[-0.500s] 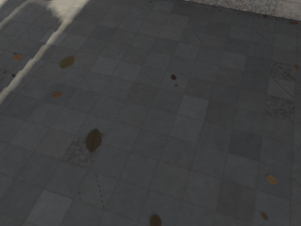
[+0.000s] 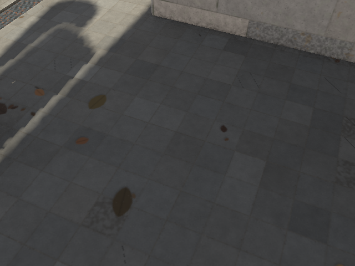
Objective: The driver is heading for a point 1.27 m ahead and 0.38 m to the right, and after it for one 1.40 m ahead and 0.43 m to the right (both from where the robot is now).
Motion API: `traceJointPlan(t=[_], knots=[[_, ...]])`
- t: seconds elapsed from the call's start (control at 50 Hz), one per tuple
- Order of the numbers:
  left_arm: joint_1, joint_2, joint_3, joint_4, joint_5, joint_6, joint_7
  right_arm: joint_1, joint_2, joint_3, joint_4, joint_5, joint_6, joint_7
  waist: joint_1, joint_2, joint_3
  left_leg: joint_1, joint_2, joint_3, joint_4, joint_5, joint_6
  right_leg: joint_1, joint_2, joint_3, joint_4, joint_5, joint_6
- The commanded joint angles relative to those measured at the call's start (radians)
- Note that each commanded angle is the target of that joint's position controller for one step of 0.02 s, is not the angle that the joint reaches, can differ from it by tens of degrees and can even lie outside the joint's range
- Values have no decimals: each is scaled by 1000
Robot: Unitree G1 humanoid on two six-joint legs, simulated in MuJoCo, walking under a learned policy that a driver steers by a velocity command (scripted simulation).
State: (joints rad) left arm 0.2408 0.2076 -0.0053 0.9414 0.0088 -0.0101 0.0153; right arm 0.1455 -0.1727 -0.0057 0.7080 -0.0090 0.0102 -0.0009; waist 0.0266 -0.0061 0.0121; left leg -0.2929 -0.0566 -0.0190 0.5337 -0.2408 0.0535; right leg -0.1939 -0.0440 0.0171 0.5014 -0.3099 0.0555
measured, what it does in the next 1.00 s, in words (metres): steps on the spot: right foot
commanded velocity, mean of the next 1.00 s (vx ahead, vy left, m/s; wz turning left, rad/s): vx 0.17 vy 0.00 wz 0.02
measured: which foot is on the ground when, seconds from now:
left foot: down 0.00-0.94, up 0.96-1.00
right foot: down 0.00-0.72, up 0.74-0.94, down 0.96-1.00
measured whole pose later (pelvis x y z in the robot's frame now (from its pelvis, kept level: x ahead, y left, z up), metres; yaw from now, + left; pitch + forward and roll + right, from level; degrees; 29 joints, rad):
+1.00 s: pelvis +0.06 -0.05 +0.00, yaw +0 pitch +3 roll +0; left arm 0.35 0.20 0.03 1.04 -0.01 -0.14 0.00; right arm 0.23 -0.22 -0.06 0.87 0.06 -0.07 0.01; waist 0.06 0.05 -0.03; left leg -0.41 0.00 -0.04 0.87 -0.37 0.09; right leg -0.24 -0.01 -0.05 0.54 -0.38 -0.05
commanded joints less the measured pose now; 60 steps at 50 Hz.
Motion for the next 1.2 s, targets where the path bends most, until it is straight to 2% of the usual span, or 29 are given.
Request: traceJointPlan(t=[0.02, 0.1, 0.12, 0.3, 0.5, 0.52, 0.66, 0.68, 0.7, 0.72, 0.74, 0.76, 0.8, 0.82, 0.86, 0.88, 0.9, 0.92, 0.94, 0.96, 0.98, 1.0, 1.02, 1.04, 1.06, 1.08, 1.14, 1.18, 1.2], knots=[[58, 106, 23, 6, -6, -13, 4, -11, -110, -39, -49, 5, -15, -8, 3, 9, -67, 106, 95, -97, -66, 323, 41, 2, -10, -1, -70, 200, -31], [33, 88, 17, 26, -6, -2, 4, 0, -120, -50, -20, 7, -11, -9, 3, 20, -46, 102, 92, -94, -76, 320, 40, 8, -5, -6, -82, 202, -36], [15, 77, 14, 16, 3, -2, 0, 6, -122, -54, -7, 11, -9, -12, 0, 29, -54, 104, 91, -94, -81, 318, 40, 17, -5, -2, -77, 222, -36], [28, 81, 13, 55, -4, -2, 9, 36, -130, -67, 81, 15, 3, -32, 1, 10, -24, 112, 83, -82, -100, 259, 33, 21, -3, -12, -104, 200, -34], [57, 61, 9, 92, -5, -6, 18, 40, -126, -69, 162, 19, 5, -42, -2, 11, 7, 98, 79, -81, -136, 155, 29, 9, 2, -22, -121, 146, -33], [75, 69, 11, 109, -14, -4, 23, 35, -123, -67, 163, 15, 4, -39, 1, 2, 20, 94, 81, -81, -140, 140, 28, 3, 3, -27, -131, 120, -32], [104, 50, 4, 138, -10, -9, 28, 41, -114, -64, 200, 20, 1, -37, -7, 11, 21, 105, 74, -72, -148, 122, 26, -4, 5, -29, -139, 113, -31], [140, 40, 3, 156, -16, -7, 30, 74, -121, -69, 219, 22, 3, -37, -9, 23, -26, 121, 57, -59, -161, -125, 32, 8, 32, -62, -113, -43, -41], [136, 53, 9, 149, -28, -8, 32, 100, -156, -84, 226, 36, 3, -35, -19, 43, -1, 89, 64, -81, -180, -429, 51, -38, 50, -80, -55, -228, -66], [103, 54, 14, 121, -23, -16, 29, 148, -177, -94, 236, 50, -4, -35, -43, 86, 47, 60, 119, -173, -249, -643, 86, -132, 51, -75, 21, -358, -85], [60, 25, 7, 90, -31, -34, 26, 183, -192, -98, 235, 56, -22, -32, -58, 150, 94, 60, 214, -328, -341, -720, 133, -203, 52, -90, 111, -292, -95], [39, 7, 5, 73, -39, -54, 18, 176, -205, -103, 227, 61, -42, -30, -48, 199, 106, 49, 303, -464, -433, -670, 180, -210, 40, -85, 208, -138, -110], [17, 45, 24, 53, -39, -88, 5, 122, -183, -98, 191, 45, -82, -22, -22, 157, 102, 35, 377, -542, -477, -486, 212, -249, -30, 18, 363, -134, -160], [28, 41, 26, 43, -45, -97, 1, 84, -163, -91, 168, 45, -95, -15, -3, 144, 85, 57, 379, -514, -474, -410, 202, -278, -59, 51, 377, -140, -175], [71, 42, 31, 49, -52, -102, -2, 17, -156, -85, 133, 63, -99, -10, 36, 124, 44, 49, 305, -336, -449, -265, 139, -187, -67, 17, 169, -89, -179], [110, 34, 34, 78, -48, -102, -2, 0, -168, -88, 124, 69, -91, -11, 58, 96, 22, 6, 239, -234, -399, -236, 120, -59, -20, -54, 42, -42, -168], [200, 26, 37, 123, -33, -104, -1, -18, -190, -91, 111, 68, -89, -5, 100, 66, 11, -73, 189, -161, -320, -273, 112, 88, 43, -142, -37, 41, -139], [303, 25, 42, 171, -20, -103, -1, -48, -174, -89, 88, 62, -88, -3, 134, 19, 10, -189, 145, -111, -206, -296, 101, 220, 81, -176, -28, 62, -113], [435, 31, 45, 205, -19, -105, -2, -113, -121, -73, 50, 53, -92, 3, 183, -57, 5, -369, 113, -63, -5, -262, 77, 370, 20, -78, -43, 8, -119], [518, 97, 52, 197, -26, -114, -5, -171, -27, -44, 13, 46, -101, 14, 219, -269, -5, -556, 51, 44, 409, -207, 33, 433, -193, 245, -174, -182, -180], [434, 181, 64, 144, -15, -132, -22, -107, 3, -30, -22, 68, -124, 21, 128, -274, 16, -773, 29, -17, 616, -209, 56, 419, -362, 659, -299, -438, -333], [349, 197, 71, 135, -2, -141, -25, -110, -24, -25, -31, 89, -138, 18, 96, -206, 72, -902, 112, -84, 728, -159, 73, 369, -426, 780, -355, -667, -391], [256, 140, 51, 98, 6, -145, -30, -128, -67, -29, -39, 82, -145, 17, 70, -121, 102, -945, 152, -91, 771, -65, 71, 350, -388, 692, -323, -569, -357], [222, 115, 38, 81, 6, -136, -36, -117, -82, -33, -31, 55, -146, 16, 54, -61, 77, -898, 179, -74, 746, 9, 58, 316, -335, 570, -312, -449, -322], [206, 97, 29, 71, 2, -127, -40, -113, -103, -42, -29, 40, -144, 16, 45, -50, 83, -831, 195, -62, 670, 62, 38, 256, -285, 476, -333, -355, -296], [209, 77, 20, 69, 0, -121, -38, -124, -119, -49, -32, 38, -137, 17, 44, -55, 97, -765, 199, -47, 598, 114, 14, 202, -247, 407, -362, -282, -277], [246, 98, 17, 72, -11, -116, -14, -187, -77, -39, -47, 45, -111, 33, 56, -95, 129, -574, 166, 26, 399, 264, -45, 100, -180, 207, -429, -36, -252], [277, 120, 22, 67, -18, -117, -12, -262, -65, -34, -66, 54, -106, 38, 76, -81, 153, -510, 145, 58, 285, 337, -41, 99, -179, 141, -466, 70, -245], [311, 106, 16, 76, -29, -121, -9, -311, -61, -32, -85, 49, -108, 49, 87, -72, 175, -491, 139, 57, 217, 364, -40, 110, -191, 116, -492, 91, -243]])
